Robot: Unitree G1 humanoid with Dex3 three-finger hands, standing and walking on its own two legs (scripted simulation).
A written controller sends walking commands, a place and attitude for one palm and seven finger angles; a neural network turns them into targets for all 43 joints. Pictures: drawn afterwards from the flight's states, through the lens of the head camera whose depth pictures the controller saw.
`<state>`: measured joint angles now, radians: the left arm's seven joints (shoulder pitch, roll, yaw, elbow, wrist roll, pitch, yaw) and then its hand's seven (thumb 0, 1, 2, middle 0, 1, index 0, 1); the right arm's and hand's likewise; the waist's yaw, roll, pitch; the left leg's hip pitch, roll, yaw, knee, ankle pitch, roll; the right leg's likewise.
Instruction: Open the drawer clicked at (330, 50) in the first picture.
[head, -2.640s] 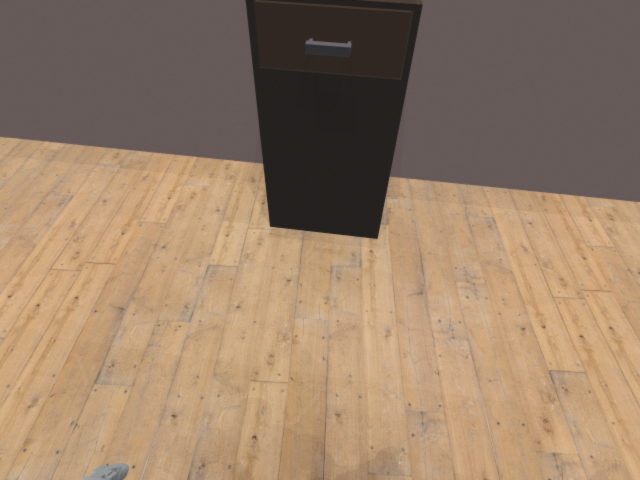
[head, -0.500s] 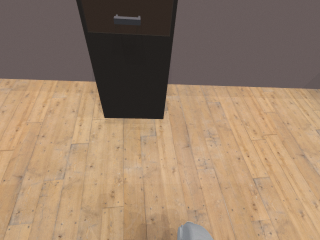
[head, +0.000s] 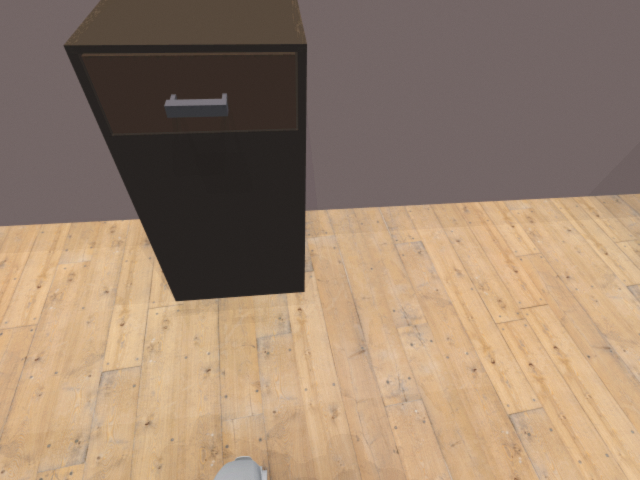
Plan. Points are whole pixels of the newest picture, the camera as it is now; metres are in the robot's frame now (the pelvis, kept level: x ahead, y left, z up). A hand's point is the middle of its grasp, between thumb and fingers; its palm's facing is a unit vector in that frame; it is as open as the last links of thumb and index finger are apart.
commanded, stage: turn to face it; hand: left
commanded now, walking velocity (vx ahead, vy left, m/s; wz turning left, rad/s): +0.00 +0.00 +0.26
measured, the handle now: (198, 102) +0.83 +0.32 +0.04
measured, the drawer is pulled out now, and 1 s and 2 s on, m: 0.00 0.00 0.00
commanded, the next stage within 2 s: take the last steps up to it in 0.34 s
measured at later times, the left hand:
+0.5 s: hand out of the picture +0.09 +0.20 -0.18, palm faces +0.15 -0.97 -0.20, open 7.3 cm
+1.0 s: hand (206, 422) +0.23 +0.19 -0.17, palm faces +0.20 -0.95 -0.22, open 7.3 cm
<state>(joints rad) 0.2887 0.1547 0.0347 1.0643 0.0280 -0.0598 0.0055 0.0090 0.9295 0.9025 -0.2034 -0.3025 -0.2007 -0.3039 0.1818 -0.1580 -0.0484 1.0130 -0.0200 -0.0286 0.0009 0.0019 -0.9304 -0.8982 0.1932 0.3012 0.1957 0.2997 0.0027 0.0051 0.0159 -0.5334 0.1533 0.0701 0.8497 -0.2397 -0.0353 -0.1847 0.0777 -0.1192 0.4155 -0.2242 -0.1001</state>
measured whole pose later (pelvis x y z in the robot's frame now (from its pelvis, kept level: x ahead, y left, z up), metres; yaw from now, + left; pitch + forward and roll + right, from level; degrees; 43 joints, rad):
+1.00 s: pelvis +0.21 +0.00 -0.01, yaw +10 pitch -1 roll +0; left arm 0.23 0.15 0.05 1.03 0.03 -0.06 0.01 0.01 0.92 0.90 -0.20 -0.30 -0.20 -0.30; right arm 0.44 -0.12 -0.04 1.19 -0.02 0.01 0.00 0.01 -0.91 -0.90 0.20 0.30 0.20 0.30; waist -0.02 0.03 0.04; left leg -0.30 0.06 0.05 0.90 -0.48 0.01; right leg -0.27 -0.05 -0.16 0.60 -0.30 -0.04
